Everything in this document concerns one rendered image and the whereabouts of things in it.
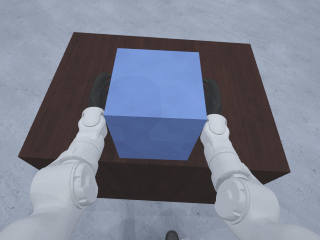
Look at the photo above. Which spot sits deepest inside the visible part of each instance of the robot left hand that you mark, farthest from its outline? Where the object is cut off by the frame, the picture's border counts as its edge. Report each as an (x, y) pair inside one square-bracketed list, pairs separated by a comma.
[(97, 96)]

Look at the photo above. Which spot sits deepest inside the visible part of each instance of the right robot upper arm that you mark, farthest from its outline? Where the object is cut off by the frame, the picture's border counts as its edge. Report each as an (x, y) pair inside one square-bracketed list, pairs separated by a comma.
[(251, 212)]

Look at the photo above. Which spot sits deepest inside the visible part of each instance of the left robot upper arm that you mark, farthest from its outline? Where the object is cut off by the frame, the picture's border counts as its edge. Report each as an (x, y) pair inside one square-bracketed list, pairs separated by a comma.
[(59, 194)]

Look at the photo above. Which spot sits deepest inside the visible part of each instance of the robot right hand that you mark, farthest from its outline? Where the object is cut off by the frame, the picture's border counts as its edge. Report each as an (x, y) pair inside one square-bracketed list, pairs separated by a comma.
[(213, 101)]

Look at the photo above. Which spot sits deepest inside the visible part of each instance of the left robot forearm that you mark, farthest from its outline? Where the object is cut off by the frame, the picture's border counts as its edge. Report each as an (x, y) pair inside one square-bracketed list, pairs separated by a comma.
[(89, 142)]

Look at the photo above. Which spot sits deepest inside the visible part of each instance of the pedestal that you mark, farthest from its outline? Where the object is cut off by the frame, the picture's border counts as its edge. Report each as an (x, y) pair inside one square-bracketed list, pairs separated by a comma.
[(252, 129)]

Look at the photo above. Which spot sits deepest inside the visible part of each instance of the right robot forearm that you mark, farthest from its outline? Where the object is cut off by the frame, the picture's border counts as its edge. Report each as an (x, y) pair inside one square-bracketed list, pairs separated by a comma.
[(220, 155)]

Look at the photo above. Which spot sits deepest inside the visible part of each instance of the carton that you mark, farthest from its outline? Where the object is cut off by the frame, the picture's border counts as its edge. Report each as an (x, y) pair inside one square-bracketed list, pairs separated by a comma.
[(155, 107)]

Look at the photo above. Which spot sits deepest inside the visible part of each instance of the robot right foot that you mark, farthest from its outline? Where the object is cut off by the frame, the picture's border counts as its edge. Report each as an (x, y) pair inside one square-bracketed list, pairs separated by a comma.
[(171, 235)]

